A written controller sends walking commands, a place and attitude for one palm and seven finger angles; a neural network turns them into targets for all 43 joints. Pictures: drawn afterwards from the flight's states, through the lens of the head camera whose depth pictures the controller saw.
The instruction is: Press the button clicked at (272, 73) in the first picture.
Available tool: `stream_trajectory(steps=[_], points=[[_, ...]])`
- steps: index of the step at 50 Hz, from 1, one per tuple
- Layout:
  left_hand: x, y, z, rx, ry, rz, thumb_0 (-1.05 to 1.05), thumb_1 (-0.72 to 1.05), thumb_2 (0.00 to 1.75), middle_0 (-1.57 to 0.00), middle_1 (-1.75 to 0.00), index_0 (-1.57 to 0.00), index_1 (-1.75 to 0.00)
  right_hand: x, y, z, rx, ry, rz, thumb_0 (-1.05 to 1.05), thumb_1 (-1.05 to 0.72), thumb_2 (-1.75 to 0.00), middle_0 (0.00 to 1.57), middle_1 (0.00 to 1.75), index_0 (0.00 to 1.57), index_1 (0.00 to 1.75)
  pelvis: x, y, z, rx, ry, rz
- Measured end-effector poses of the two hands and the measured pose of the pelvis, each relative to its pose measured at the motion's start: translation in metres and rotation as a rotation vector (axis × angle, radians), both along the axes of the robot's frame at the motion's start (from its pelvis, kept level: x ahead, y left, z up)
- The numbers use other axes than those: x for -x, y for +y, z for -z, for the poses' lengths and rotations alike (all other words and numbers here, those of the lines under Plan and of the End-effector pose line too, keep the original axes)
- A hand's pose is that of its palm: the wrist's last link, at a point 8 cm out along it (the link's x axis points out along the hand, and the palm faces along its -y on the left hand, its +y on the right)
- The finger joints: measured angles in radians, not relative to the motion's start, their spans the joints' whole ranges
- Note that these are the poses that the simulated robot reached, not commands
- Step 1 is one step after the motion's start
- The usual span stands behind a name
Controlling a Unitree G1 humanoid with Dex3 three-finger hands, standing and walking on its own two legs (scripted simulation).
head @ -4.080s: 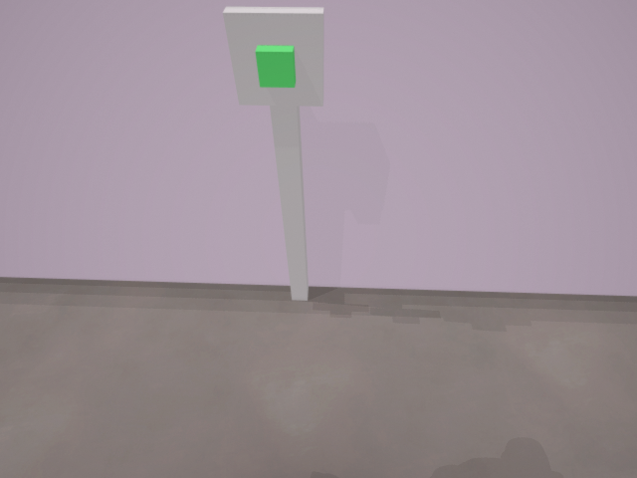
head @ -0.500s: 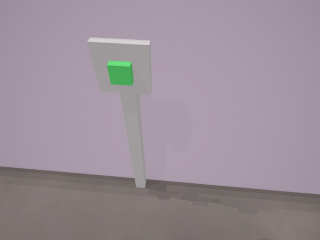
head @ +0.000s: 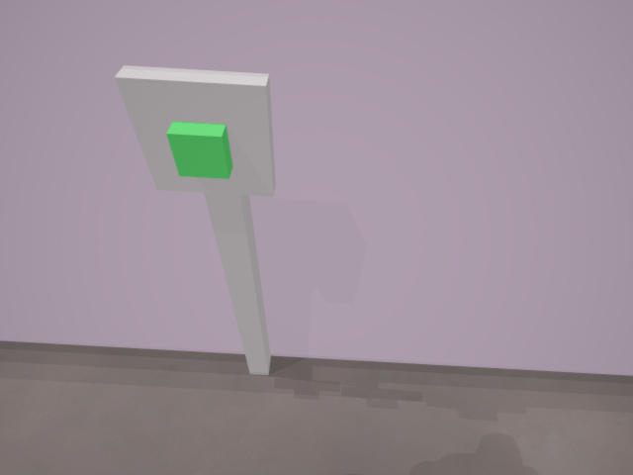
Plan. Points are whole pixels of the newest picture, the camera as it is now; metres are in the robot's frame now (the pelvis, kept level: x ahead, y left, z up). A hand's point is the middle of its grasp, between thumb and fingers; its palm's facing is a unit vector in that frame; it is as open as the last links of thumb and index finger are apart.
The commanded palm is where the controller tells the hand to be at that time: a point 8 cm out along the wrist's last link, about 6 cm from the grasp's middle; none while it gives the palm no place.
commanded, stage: come to a stop and stand still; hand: left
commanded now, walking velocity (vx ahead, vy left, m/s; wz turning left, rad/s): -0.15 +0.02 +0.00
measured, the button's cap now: (202, 149) +0.48 +0.19 +0.15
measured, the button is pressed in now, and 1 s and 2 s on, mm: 0 0 0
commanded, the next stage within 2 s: look again from close up in 1.90 s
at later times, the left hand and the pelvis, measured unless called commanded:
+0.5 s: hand out of the picture +0.03 +0.22 -0.15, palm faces -0.01 -0.97 -0.25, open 7.3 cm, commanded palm none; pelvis -0.07 +0.03 +0.00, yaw -2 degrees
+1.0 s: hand out of the picture -0.19 +0.19 -0.17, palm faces +0.05 -0.99 -0.14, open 7.3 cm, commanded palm none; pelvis -0.14 +0.03 +0.01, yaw +0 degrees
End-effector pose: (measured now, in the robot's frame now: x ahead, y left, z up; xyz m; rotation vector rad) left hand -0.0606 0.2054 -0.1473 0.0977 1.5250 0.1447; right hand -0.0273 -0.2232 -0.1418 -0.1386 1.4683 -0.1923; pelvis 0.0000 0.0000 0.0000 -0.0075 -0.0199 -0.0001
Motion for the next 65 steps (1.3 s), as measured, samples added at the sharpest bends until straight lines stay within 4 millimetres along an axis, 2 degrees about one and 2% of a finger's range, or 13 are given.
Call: stream_trajectory(steps=[7,13,17,21,24,28,39,44,49,57,59,62,65], points=[[-0.05,0.016,-0.014,-0.04,-0.125,0.031,0.0,0.91,0.9,-0.2,-0.3,-0.21,-0.3,-0.039,-0.001,-0.014,0.023,-0.127,0.004,0.01,-0.91,-0.9,0.2,0.3,0.2,0.3,0.005,0.004,-0.013,0.002,0.003,0.013],[-0.086,0.038,-0.017,-0.097,-0.278,0.089,0.0,0.91,0.9,-0.2,-0.3,-0.2,-0.3,-0.057,-0.005,-0.018,0.037,-0.241,-0.014,0.01,-0.91,-0.9,0.2,0.3,0.2,0.3,0.022,0.01,-0.008,0.008,0.015,0.028],[-0.096,0.053,-0.015,-0.1,-0.354,0.125,0.0,0.91,0.9,-0.2,-0.3,-0.2,-0.3,-0.058,-0.002,-0.026,0.059,-0.339,-0.036,0.01,-0.91,-0.9,0.2,0.3,0.2,0.3,0.037,0.017,-0.003,0.0,-0.008,0.027],[-0.098,0.063,-0.022,-0.109,-0.424,0.127,0.0,0.91,0.9,-0.2,-0.3,-0.2,-0.3,-0.042,0.003,-0.025,0.058,-0.365,-0.064,0.01,-0.91,-0.9,0.2,0.3,0.2,0.3,0.055,0.023,0.0,-0.01,-0.042,0.034],[-0.085,0.065,-0.025,-0.109,-0.445,0.134,0.0,0.91,0.9,-0.19,-0.29,-0.2,-0.3,-0.025,0.008,-0.019,0.038,-0.355,-0.068,0.01,-0.91,-0.9,0.2,0.3,0.2,0.3,0.068,0.026,0.001,-0.006,-0.059,0.03],[-0.055,0.065,-0.026,-0.095,-0.409,0.14,0.0,0.91,0.9,-0.19,-0.29,-0.2,-0.3,0.004,0.017,-0.015,0.009,-0.319,-0.059,0.01,-0.91,-0.9,0.2,0.3,0.2,0.3,0.081,0.029,-0.002,-0.002,-0.047,0.027],[0.057,0.057,-0.011,-0.045,-0.186,0.062,0.0,0.91,0.9,-0.19,-0.3,-0.2,-0.3,0.099,0.028,-0.009,-0.005,-0.107,-0.033,0.01,-0.91,-0.9,0.2,0.3,0.2,0.3,0.111,0.034,-0.006,0.006,-0.03,0.01],[0.103,0.046,-0.007,-0.017,-0.099,0.028,0.01,0.91,0.9,-0.19,-0.3,-0.2,-0.3,0.116,0.027,-0.009,-0.001,-0.077,-0.03,0.01,-0.91,-0.9,0.2,0.3,0.2,0.3,0.124,0.034,-0.006,0.006,-0.034,0.004],[0.132,0.036,-0.004,0.007,-0.062,0.001,0.01,0.91,0.9,-0.19,-0.3,-0.2,-0.3,0.119,0.028,-0.009,0.001,-0.095,-0.035,0.01,-0.91,-0.9,0.2,0.3,0.2,0.3,0.138,0.034,-0.006,0.005,-0.037,-0.001],[0.154,0.035,0.011,0.019,-0.078,-0.038,0.0,0.91,0.9,-0.2,-0.3,-0.2,-0.3,0.119,0.03,-0.005,0.023,-0.167,-0.029,0.01,-0.91,-0.9,0.2,0.3,0.2,0.3,0.165,0.039,0.004,0.014,-0.04,-0.018],[0.146,0.042,0.022,0.019,-0.095,-0.017,0.01,0.91,0.9,-0.2,-0.3,-0.2,-0.3,0.13,0.032,-0.005,0.041,-0.204,0.007,0.01,-0.91,-0.9,0.2,0.3,0.2,0.3,0.17,0.043,0.01,0.013,-0.045,-0.006],[0.119,0.055,0.037,0.014,-0.172,0.027,0.01,0.91,0.9,-0.2,-0.3,-0.2,-0.3,0.163,0.04,0.004,0.068,-0.214,0.044,0.0,-0.91,-0.9,0.2,0.3,0.2,0.3,0.184,0.049,0.023,0.015,-0.042,0.015],[0.093,0.065,0.028,-0.005,-0.274,0.052,0.01,0.91,0.9,-0.2,-0.3,-0.2,-0.3,0.199,0.055,0.007,0.043,-0.134,0.059,0.0,-0.91,-0.9,0.2,0.3,0.2,0.3,0.196,0.051,0.02,-0.005,-0.049,0.03]])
